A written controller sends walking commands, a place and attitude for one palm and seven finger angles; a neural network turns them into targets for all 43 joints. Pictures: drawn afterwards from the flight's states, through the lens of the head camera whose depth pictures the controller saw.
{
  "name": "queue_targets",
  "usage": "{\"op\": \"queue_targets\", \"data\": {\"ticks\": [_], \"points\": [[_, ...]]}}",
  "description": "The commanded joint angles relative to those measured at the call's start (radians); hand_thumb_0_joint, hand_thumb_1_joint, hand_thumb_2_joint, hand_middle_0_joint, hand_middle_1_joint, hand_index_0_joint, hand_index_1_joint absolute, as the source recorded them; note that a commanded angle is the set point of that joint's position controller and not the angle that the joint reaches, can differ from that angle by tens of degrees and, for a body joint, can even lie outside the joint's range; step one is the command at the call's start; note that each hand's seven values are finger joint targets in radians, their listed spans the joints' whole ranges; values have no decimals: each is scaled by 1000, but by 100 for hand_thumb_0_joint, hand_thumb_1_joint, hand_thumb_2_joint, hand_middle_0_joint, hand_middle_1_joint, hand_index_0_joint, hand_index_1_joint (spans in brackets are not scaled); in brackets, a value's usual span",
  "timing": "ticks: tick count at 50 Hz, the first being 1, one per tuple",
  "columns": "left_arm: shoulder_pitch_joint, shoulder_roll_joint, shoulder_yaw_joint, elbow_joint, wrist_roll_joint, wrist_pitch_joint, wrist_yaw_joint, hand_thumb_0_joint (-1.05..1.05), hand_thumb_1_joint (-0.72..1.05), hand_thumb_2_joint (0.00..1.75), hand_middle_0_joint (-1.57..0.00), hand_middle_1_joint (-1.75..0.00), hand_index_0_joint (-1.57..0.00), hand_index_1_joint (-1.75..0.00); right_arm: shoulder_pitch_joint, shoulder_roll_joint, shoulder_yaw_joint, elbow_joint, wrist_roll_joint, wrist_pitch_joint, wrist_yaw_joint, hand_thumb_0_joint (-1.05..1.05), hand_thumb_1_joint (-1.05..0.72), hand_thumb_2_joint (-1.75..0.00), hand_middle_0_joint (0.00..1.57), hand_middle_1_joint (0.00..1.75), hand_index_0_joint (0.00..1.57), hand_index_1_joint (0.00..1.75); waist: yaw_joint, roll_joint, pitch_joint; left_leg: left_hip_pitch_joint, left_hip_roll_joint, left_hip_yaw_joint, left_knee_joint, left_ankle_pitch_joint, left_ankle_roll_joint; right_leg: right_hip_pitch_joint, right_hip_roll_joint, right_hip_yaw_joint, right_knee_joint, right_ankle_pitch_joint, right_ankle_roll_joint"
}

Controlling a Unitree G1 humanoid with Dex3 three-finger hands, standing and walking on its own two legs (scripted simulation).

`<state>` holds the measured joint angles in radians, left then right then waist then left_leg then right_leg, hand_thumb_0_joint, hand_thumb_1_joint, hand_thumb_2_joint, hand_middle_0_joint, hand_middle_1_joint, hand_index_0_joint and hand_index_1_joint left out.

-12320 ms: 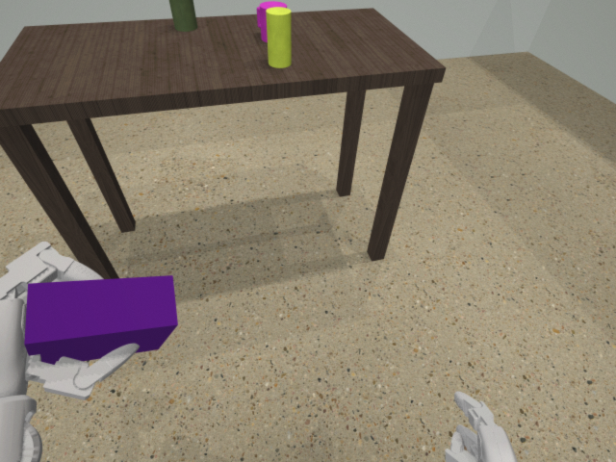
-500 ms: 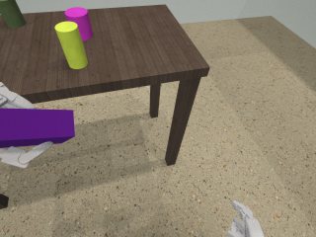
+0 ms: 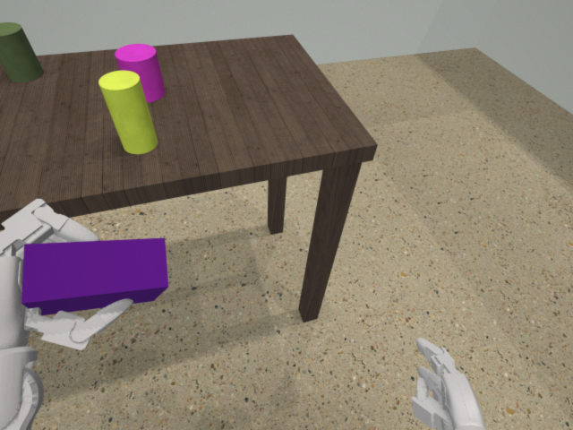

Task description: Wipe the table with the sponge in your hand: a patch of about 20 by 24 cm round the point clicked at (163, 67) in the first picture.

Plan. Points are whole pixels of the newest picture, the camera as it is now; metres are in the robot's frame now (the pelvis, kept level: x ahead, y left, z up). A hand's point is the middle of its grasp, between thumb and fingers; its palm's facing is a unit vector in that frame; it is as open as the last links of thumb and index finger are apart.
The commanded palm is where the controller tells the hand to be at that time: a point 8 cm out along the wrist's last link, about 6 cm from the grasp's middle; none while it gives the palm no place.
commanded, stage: shuffle to correct the standing spot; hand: left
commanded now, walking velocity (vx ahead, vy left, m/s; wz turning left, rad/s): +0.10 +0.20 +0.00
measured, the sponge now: (120, 275) +0.23 +0.21 +0.15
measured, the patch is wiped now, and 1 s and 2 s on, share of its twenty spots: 0.00 0.00 0.00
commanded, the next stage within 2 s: none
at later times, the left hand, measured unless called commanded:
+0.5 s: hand (34, 257) +0.24 +0.30 +0.16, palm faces +0.40 -0.83 -0.39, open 9.6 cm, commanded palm +0.18 +0.33 +0.18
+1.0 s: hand (27, 232) +0.27 +0.32 +0.16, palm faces +0.35 -0.80 -0.50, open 9.6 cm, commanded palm +0.22 +0.36 +0.18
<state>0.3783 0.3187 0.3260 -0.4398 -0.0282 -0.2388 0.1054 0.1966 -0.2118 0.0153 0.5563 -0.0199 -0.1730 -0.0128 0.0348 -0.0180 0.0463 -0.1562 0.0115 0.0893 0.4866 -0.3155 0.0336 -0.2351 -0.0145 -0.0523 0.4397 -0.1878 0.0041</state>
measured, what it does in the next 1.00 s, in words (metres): steps on the spot: left foot, then right foot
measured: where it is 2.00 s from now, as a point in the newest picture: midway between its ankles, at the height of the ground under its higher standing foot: outside the picture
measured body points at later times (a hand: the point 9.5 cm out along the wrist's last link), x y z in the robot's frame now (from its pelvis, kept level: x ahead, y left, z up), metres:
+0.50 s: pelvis +0.02 +0.05 -0.03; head +0.05 +0.08 +0.41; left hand +0.21 +0.34 +0.18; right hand +0.19 -0.18 -0.10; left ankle +0.02 +0.15 -0.74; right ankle +0.02 -0.11 -0.72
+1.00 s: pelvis +0.04 +0.08 +0.00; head +0.09 +0.07 +0.45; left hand +0.24 +0.36 +0.18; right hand +0.20 -0.17 -0.10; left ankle +0.10 +0.29 -0.67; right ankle +0.05 +0.01 -0.74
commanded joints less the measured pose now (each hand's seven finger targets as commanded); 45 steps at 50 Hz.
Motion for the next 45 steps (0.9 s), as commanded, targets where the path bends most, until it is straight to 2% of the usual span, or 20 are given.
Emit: {"op": "queue_targets", "data": {"ticks": [1,9,14,16,18,19,20,21,22,23,24,28,31,35,36,37,38,40,42,45], "points": [[-58,207,133,-174,-18,-52,16,0,10,130,-120,-160,-120,-160,-67,-122,-49,-161,1,-13,-10,0,-90,-90,20,30,20,30,-23,15,-113,-95,3,-48,-78,108,-19,116,-47,143,-36,17,-60],[-51,248,170,-318,-37,-62,10,0,10,130,-120,-160,-120,-160,-94,-131,-54,-205,14,14,-2,0,-90,-90,20,30,20,30,-25,144,-170,-17,42,-57,-26,504,-30,103,-22,18,229,298,-43],[-5,238,171,-344,-31,-64,15,0,10,130,-120,-160,-120,-160,-74,-138,-62,-194,19,8,22,0,-90,-90,20,30,20,30,-20,156,-165,-21,69,-48,62,629,-39,113,-6,-46,202,149,-47],[11,245,182,-312,-28,-70,24,0,10,130,-120,-160,-120,-160,-58,-138,-72,-182,26,17,25,0,-90,-90,20,30,20,30,-7,10,-194,-177,31,-30,244,549,-61,253,-96,66,188,360,-108],[-6,248,194,-289,-41,-84,35,0,10,130,-120,-160,-120,-160,-60,-139,-90,-169,29,21,30,0,-90,-90,20,30,20,30,-1,-226,-181,-374,-21,-84,486,46,-73,299,-350,407,104,529,-256],[-11,261,218,-263,-37,-88,42,0,10,130,-120,-160,-120,-160,-69,-143,-85,-156,28,30,33,0,-90,-90,20,30,20,30,-9,-198,-138,-411,51,-220,484,-226,-41,226,-436,505,83,502,-262],[-42,253,216,-298,-30,-82,46,0,10,130,-120,-160,-120,-160,-58,-126,-74,-137,27,49,37,0,-90,-90,20,30,20,30,-21,-149,-114,-339,122,-309,366,-292,-15,99,-441,459,129,360,-208],[-61,252,217,-321,-24,-73,43,0,10,130,-120,-160,-120,-160,-32,-107,-67,-125,28,67,35,0,-90,-90,20,30,20,30,-60,-60,-107,-169,112,-265,150,-224,-11,-64,-355,304,187,174,-122],[-63,246,213,-319,-22,-68,32,0,10,130,-120,-160,-120,-160,-39,-97,-60,-121,33,78,25,0,-90,-90,20,30,20,30,-80,94,-86,-13,20,-158,-11,-63,-23,-208,-159,103,318,-24,-45],[-94,224,185,-372,-27,-77,21,0,10,130,-120,-160,-120,-160,-66,-127,-68,-140,38,65,19,0,-90,-90,20,30,20,30,-77,405,-63,23,138,-356,-198,25,18,-325,32,-53,607,-258,14],[-144,256,188,-444,-10,-89,22,0,10,130,-120,-160,-120,-160,-91,-117,-79,-168,29,41,12,0,-90,-90,20,30,20,30,-72,521,-77,29,223,-448,-235,101,85,-393,58,-25,822,-456,5],[-104,220,164,-330,1,-77,29,0,10,130,-120,-160,-120,-160,-42,-112,-83,-128,29,7,19,0,-90,-90,20,30,20,30,-53,124,-68,40,224,-365,-134,390,175,-408,-42,30,761,-293,3],[-52,221,153,-350,-10,-63,30,0,10,130,-120,-160,-120,-160,-60,-118,-69,-129,34,-14,20,0,-90,-90,20,30,20,30,-37,158,-129,59,165,-220,-72,568,119,-222,-23,-55,418,-229,-3],[75,253,204,-300,-19,-45,41,0,10,130,-120,-160,-120,-160,-80,-123,-49,-141,27,6,23,0,-90,-90,20,30,20,30,-6,125,-217,-177,110,-144,136,337,50,225,-41,-60,14,52,-27],[89,285,226,-278,-11,-43,46,0,10,130,-120,-160,-120,-160,-65,-112,-56,-149,25,22,22,0,-90,-90,20,30,20,30,-2,-106,-260,-395,26,-80,384,152,21,423,-224,196,-36,110,-103],[83,301,264,-246,-33,-46,46,0,10,130,-120,-160,-120,-160,-80,-121,-68,-163,19,28,25,0,-90,-90,20,30,20,30,-16,-245,-228,-566,-50,-86,680,-178,-28,387,-475,586,-117,158,-212],[68,274,266,-234,-48,-48,45,0,10,130,-120,-160,-120,-160,-62,-137,-68,-138,8,43,27,0,-90,-90,20,30,20,30,-21,-149,-169,-578,10,-194,806,-156,-56,271,-528,564,-141,124,-237],[120,278,294,-182,-50,-49,38,0,10,130,-120,-160,-120,-160,-43,-124,-76,-115,23,61,38,0,-90,-90,20,30,20,30,-26,-80,-141,-582,35,-216,852,-62,-70,210,-429,437,-91,268,-183],[156,261,272,-177,-38,-59,40,0,10,130,-120,-160,-120,-160,-60,-98,-58,-99,20,72,34,0,-90,-90,20,30,20,30,-26,-48,-144,-556,61,-175,799,17,-78,171,-335,215,-45,404,-150],[87,241,214,-204,-29,-61,39,0,10,130,-120,-160,-120,-160,-75,-88,-51,-101,22,66,18,0,-90,-90,20,30,20,30,-26,-65,-110,-444,70,-85,587,66,-71,72,-281,118,-54,374,-118]]}}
